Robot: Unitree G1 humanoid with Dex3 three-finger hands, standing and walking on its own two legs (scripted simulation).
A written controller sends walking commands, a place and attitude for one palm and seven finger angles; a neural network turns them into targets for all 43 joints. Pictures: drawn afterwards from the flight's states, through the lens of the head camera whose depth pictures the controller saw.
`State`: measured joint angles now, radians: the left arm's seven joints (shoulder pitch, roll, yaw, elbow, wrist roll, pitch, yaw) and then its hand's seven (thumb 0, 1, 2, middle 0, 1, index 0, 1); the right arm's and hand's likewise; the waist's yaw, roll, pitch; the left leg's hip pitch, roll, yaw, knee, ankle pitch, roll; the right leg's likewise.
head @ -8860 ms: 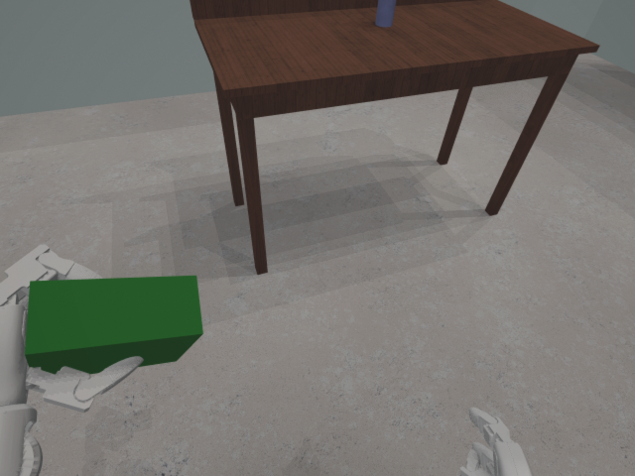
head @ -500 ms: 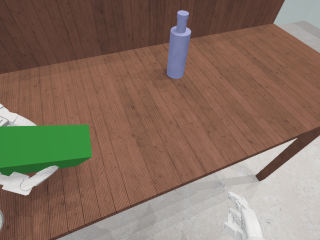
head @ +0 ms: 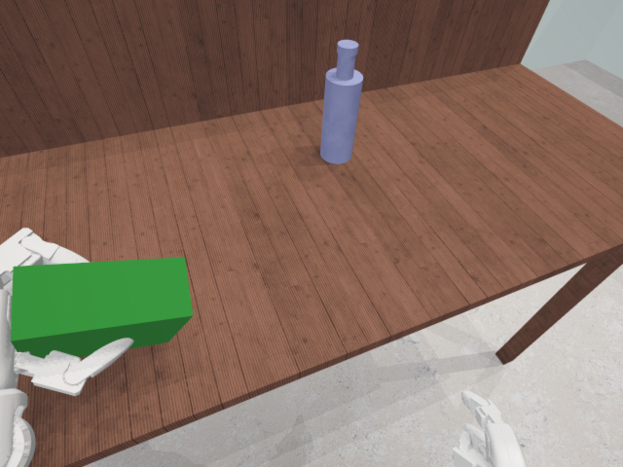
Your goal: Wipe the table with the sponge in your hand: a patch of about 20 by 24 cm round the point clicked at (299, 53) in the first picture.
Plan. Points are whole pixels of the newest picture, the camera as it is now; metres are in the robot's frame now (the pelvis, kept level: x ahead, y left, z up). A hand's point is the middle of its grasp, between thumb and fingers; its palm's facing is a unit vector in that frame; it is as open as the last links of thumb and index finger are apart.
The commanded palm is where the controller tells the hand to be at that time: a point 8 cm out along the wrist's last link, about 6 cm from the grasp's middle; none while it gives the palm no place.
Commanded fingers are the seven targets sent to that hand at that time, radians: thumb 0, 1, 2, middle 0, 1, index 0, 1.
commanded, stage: come to a stop and stand still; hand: left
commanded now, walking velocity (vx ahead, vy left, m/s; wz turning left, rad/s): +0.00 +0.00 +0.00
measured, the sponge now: (131, 308) +0.23 +0.21 +0.14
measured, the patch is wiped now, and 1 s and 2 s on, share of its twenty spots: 0.00 0.00 0.00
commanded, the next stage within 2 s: look again from close up in 0.80 s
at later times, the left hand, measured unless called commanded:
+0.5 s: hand out of the picture +0.19 +0.32 +0.16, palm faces +0.44 -0.82 -0.36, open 10.1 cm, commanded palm +0.13 +0.34 +0.18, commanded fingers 0.00 0.10 1.30 -1.20 -1.60 -1.20 -1.60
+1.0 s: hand (2, 310) +0.21 +0.30 +0.17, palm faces +0.37 -0.84 -0.40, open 10.1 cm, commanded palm +0.15 +0.34 +0.18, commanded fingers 0.00 0.10 1.30 -1.20 -1.60 -1.20 -1.60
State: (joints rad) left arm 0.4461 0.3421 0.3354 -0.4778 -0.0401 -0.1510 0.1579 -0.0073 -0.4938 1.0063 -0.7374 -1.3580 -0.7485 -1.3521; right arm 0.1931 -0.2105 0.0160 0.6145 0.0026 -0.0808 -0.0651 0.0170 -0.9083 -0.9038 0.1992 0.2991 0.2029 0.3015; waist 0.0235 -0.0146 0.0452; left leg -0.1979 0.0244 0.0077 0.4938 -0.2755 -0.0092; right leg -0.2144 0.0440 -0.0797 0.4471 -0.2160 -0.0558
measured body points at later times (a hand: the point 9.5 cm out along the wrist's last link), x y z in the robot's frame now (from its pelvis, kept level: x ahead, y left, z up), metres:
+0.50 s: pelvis -0.03 +0.06 +0.00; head -0.01 +0.09 +0.45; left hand +0.16 +0.36 +0.18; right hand +0.14 -0.16 -0.07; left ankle -0.01 +0.12 -0.74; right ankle +0.02 -0.08 -0.74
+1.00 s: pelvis -0.01 +0.06 +0.00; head +0.02 +0.09 +0.45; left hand +0.18 +0.35 +0.19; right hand +0.17 -0.16 -0.07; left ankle -0.01 +0.12 -0.74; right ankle +0.02 -0.08 -0.74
